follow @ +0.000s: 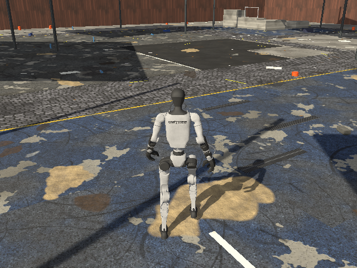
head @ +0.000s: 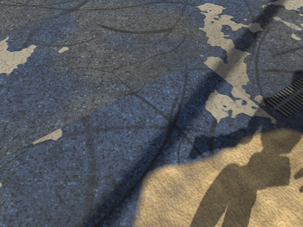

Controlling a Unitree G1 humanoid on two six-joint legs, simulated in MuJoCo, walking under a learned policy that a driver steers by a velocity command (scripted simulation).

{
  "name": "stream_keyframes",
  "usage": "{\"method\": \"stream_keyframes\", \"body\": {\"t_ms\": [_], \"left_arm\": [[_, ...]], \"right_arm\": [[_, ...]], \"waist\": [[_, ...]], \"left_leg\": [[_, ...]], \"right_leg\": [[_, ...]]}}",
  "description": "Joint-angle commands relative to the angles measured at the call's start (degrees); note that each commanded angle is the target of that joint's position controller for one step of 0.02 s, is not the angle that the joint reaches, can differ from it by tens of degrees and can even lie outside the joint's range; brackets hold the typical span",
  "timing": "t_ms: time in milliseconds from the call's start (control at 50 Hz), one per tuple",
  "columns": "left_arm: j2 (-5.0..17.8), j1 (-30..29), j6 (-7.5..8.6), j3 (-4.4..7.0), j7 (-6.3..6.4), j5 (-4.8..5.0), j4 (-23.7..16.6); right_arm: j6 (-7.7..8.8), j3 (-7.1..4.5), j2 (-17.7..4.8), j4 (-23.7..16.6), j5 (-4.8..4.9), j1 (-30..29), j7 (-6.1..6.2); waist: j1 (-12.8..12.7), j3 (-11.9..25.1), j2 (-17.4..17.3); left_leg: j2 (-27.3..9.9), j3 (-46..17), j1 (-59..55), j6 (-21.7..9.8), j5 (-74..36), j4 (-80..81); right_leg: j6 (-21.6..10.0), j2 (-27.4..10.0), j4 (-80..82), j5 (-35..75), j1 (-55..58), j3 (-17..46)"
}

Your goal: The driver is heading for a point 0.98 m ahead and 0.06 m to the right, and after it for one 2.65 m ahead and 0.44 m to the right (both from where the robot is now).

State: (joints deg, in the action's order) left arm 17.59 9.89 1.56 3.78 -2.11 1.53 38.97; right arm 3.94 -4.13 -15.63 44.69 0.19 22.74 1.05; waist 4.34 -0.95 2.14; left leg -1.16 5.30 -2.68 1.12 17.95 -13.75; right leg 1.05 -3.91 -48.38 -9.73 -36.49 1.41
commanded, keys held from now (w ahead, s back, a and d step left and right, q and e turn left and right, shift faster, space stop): w+e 0.38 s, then w+q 0.62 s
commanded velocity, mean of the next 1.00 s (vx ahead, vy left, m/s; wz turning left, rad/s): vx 0.48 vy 0.00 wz -0.09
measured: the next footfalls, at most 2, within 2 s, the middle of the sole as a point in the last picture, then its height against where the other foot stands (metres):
right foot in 0.14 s outside the picture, level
left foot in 0.68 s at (152, 207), level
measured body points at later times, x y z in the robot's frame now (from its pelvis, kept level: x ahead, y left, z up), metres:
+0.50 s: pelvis +0.25 -0.09 +0.01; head +0.27 -0.11 +0.46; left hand +0.38 +0.17 -0.09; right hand +0.39 -0.38 -0.08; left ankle +0.49 +0.04 -0.68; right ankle +0.18 -0.14 -0.74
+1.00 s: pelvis +0.55 -0.10 +0.01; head +0.59 -0.10 +0.46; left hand +0.78 +0.13 -0.08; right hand +0.59 -0.39 -0.10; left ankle +0.53 -0.02 -0.74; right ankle +0.71 -0.30 -0.68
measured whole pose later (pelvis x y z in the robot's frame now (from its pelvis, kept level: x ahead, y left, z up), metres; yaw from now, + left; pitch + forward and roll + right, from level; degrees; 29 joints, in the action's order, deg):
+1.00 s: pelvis +0.55 -0.10 +0.01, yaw -2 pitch +2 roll +0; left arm 17.0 5.5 5.5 1.0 -0.4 -1.0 37.2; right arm 2.9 -2.8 -16.6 41.3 1.1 20.1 0.1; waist 3.7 -2.5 1.8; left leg 6.8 -7.5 8.2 -4.7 11.7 -18.9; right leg 4.2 -3.7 -39.7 -2.9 -37.0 6.6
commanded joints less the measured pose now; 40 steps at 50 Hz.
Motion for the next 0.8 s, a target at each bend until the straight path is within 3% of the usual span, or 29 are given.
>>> {"method": "stream_keyframes", "body": {"t_ms": [20, 60, 80, 100, 120, 140, 160, 180, 200, 220, 240, 280, 320, 380, 440, 480, 560, 620, 640, 660, 680, 700, 720, 740, 760, 780, 800], "left_arm": [[1.2, -9.5, 0.93, -0.74, -1.22, -0.03, -7.7], [2.5, -9.8, 0.72, -0.41, -1.54, 0.05, -8.6], [3.6, -8.3, 0.60, 0.11, -1.56, -0.02, -8.8], [5.2, -4.0, 0.43, 1.10, -1.44, -0.12, -8.0], [7.9, 4.6, 0.10, 2.80, -1.04, -0.01, -5.7], [11.3, 14.6, -0.52, 4.64, -0.07, 0.44, -3.4], [18.7, 15.3, -0.30, 5.53, 0.75, 0.58, -3.5], [15.2, 15.8, 0.88, 4.11, 0.41, 0.28, -5.7], [11.5, 13.3, 1.79, 3.05, 0.18, -0.36, -4.8], [10.4, 10.8, 2.24, 2.60, 0.19, -0.52, -4.7], [9.0, 6.7, 2.30, 2.14, 0.30, -0.83, -5.2], [7.4, 2.5, 2.38, 1.52, 0.61, -2.01, -6.6], [7.3, 2.5, 2.84, 1.51, 1.05, -1.37, -5.8], [8.2, 5.1, 2.91, 1.68, 1.99, -0.91, -4.0], [7.3, 7.0, 2.85, 1.12, 2.43, -0.70, -1.9], [8.0, 9.7, 3.05, 1.12, 2.39, -0.54, -0.3], [8.6, 13.4, 2.47, 1.10, 2.27, -0.85, 2.6], [9.4, 13.3, 1.56, 1.31, 2.58, -0.92, 3.8], [9.9, 12.6, 1.36, 1.41, 2.74, -1.08, 3.7], [10.2, 11.4, 0.97, 1.34, 2.92, -1.38, 3.5], [9.7, 10.1, 0.84, 0.91, 3.25, -1.76, 2.6], [6.0, 13.7, 1.69, -0.42, 3.20, -2.85, 0.4], [3.7, 16.2, 2.90, -1.42, 2.71, -2.71, 0.9], [8.4, 11.4, 4.27, -0.56, 1.84, -1.13, -0.5], [8.4, 5.7, 5.21, -0.67, 1.34, 0.16, -2.3], [7.5, 2.8, 5.82, -0.88, 1.25, -0.66, -3.1], [7.6, 2.3, 5.77, -0.48, 1.46, -1.98, -3.2]], "right_arm": [[0.85, -2.75, -10.9, -3.3, 0.87, -2.9, -0.06], [0.53, -3.13, -12.1, -2.7, 1.36, -2.3, -0.33], [0.32, -3.31, -12.9, -2.6, 1.42, -2.7, -0.38], [0.01, -3.42, -13.5, -2.6, 1.51, -3.2, -0.33], [-0.21, -3.08, -13.0, -2.7, 1.48, -2.9, -0.18], [0.14, -2.18, -11.2, -3.6, 0.63, -2.0, 0.06], [1.02, 0.53, -2.5, -7.7, -1.62, 1.6, -0.20], [2.92, 0.27, -6.7, -8.1, 0.37, -2.1, -0.58], [3.69, -0.79, -10.7, -9.7, 2.62, -7.5, -0.94], [4.28, -0.33, -10.1, -10.0, 2.24, -8.7, -0.79], [4.47, -0.37, -9.7, -9.4, 0.59, -8.9, -0.40], [3.36, -0.75, -9.7, -8.6, -0.42, -7.1, -0.56], [2.19, -0.46, -8.5, -8.0, -1.17, -6.6, -0.64], [1.64, 0.22, -6.8, -9.9, -1.65, -12.9, -0.42], [2.26, 1.32, -4.5, -9.9, -0.99, -17.8, -1.34], [2.72, 1.70, -4.0, -10.6, -0.21, -21.8, -2.10], [3.10, 1.56, -5.3, -12.6, 0.57, -26.5, -3.47], [3.01, 1.33, -5.8, -13.0, 0.79, -24.8, -4.41], [2.86, 0.80, -6.8, -12.4, 0.73, -21.8, -4.36], [2.72, -0.25, -8.6, -10.8, 0.67, -15.5, -4.11], [2.55, -1.29, -10.8, -9.1, 0.56, -7.0, -3.71], [2.38, -2.59, -16.3, -8.7, -0.33, 0.6, -3.31], [2.08, -2.43, -14.2, -7.4, 1.07, 2.3, -3.47], [1.57, -1.34, -10.4, -7.8, 1.61, 0.8, -3.12], [1.08, -1.09, -9.5, -8.7, 0.94, -2.0, -2.77], [0.78, -0.94, -9.1, -9.0, 0.38, -4.6, -2.66], [0.82, -0.55, -8.1, -9.5, 0.06, -6.3, -2.50]], "waist": [[0.4, -5.8, -8.1], [-0.4, -6.0, -7.8], [-1.9, -4.7, -8.2], [-4.9, -1.4, -8.1], [-9.5, 4.3, -6.7], [-14.0, 9.5, -3.6], [-8.6, 15.1, 15.7], [-11.5, 23.2, 9.7], [-11.7, 13.7, 5.5], [-9.7, 8.4, 2.4], [-7.1, 5.3, -0.7], [-3.5, 3.5, 1.5], [-2.8, 2.6, 1.0], [-4.4, -0.4, 0.0], [-7.1, -0.5, 1.9], [-9.3, -1.5, 1.7], [-11.1, -3.5, 1.2], [-9.3, -2.2, 2.0], [-7.6, 0.4, 2.9], [-3.9, 5.1, 2.9], [0.6, 10.8, 1.9], [0.7, 19.6, -7.9], [-0.2, 23.5, -17.9], [1.5, 17.8, -11.4], [1.4, 10.9, -6.9], [-0.5, 4.8, -1.9], [-2.2, 2.9, -0.7]], "left_leg": [[-14.0, -3.6, 5.6, -9.4, -11.7, 6.2], [-15.4, -2.2, 4.3, -8.9, -16.6, 4.4], [-15.5, -0.8, 3.7, -8.2, -26.5, 0.9], [-14.7, 1.9, 3.8, -7.1, -38.9, -6.6], [-12.6, 4.8, 6.9, -5.4, -47.3, -18.6], [-10.4, 5.3, 18.4, -2.9, -39.6, -34.2], [0.0, 2.7, 40.6, 1.3, 11.2, -57.5], [2.3, -11.7, 45.5, 0.7, 15.5, -65.8], [-0.3, -11.7, 51.0, -0.4, 9.5, -66.4], [-2.9, -11.0, 49.8, -1.6, 4.7, -62.4], [-4.9, -11.0, 46.2, -1.7, 1.1, -57.6], [-6.2, -11.3, 39.7, -1.4, -2.7, -53.2], [-5.8, -10.0, 38.4, 0.2, -4.2, -49.8], [-4.4, -9.2, 40.7, 2.5, -12.9, -39.7], [-3.1, -7.5, 36.7, 2.6, -25.4, -25.6], [-2.5, -6.6, 34.8, 1.8, -29.7, -21.4], [-2.2, -6.6, 41.8, -1.7, -23.9, -16.7], [-0.2, -5.2, 40.1, -4.9, -15.1, -15.1], [1.9, -3.7, 34.8, -6.1, -12.6, -15.4], [4.2, -1.9, 25.8, -7.8, -12.9, -14.7], [2.2, -4.9, 11.9, -10.3, -17.2, -14.6], [-11.0, -26.9, -10.8, -18.2, -17.8, -15.7], [-19.0, -49.3, -21.5, -24.9, -10.6, -7.6], [-17.4, -47.0, -18.8, -21.9, -2.3, -5.1], [-15.3, -39.6, -11.6, -19.7, -3.1, -4.1], [-12.8, -34.6, -3.0, -18.5, -8.7, -2.4], [-10.8, -31.2, 2.2, -17.8, -14.1, -1.2]], "right_leg": [[-1.0, -0.5, 6.5, 1.9, -0.1, -2.7], [-3.3, 0.6, 9.0, -0.2, 2.4, -4.2], [-4.7, 2.2, 10.1, -1.6, 5.9, -5.6], [-6.2, 4.7, 11.7, -1.7, 13.0, -7.4], [-8.1, 7.9, 13.4, -0.4, 25.7, -8.7], [-10.3, 6.6, 13.0, -0.3, 42.2, -3.2], [-20.0, -10.2, 22.2, -15.8, 56.7, 31.5], [-23.7, -15.5, 33.1, -26.9, 58.6, 50.5], [-20.6, -14.7, 34.7, -24.1, 53.2, 43.1], [-19.0, -12.4, 34.1, -18.1, 45.4, 35.8], [-17.5, -9.9, 33.5, -10.4, 37.5, 29.9], [-17.0, -6.4, 35.6, -2.0, 28.6, 23.7], [-17.9, -5.5, 36.8, 4.5, 24.5, 20.1], [-17.0, -3.3, 37.4, 7.3, 22.1, 16.3], [-13.9, -1.3, 37.1, 7.0, 22.7, 10.6], [-13.5, -2.7, 37.6, 5.0, 23.7, 10.5], [-13.3, -7.5, 34.8, 10.6, 36.3, 11.6], [-11.7, -8.9, 30.2, 25.7, 42.5, 9.5], [-10.9, -8.3, 26.5, 37.5, 42.9, 8.0], [-10.0, -6.6, 18.7, 48.8, 42.4, 5.6], [-8.1, -4.7, 7.6, 48.8, 36.1, 3.2], [-4.2, 1.6, -13.2, 27.1, 16.6, 0.6], [-0.8, 10.0, -28.0, -18.9, 0.8, 2.6], [-1.4, 6.1, -30.9, -18.2, -6.1, 7.5], [-1.8, 3.6, -29.2, -14.5, -7.8, 6.6], [-1.9, 1.9, -23.9, -11.6, -7.3, 5.4], [-1.5, 0.2, -19.1, -9.4, -4.8, 5.1]]}}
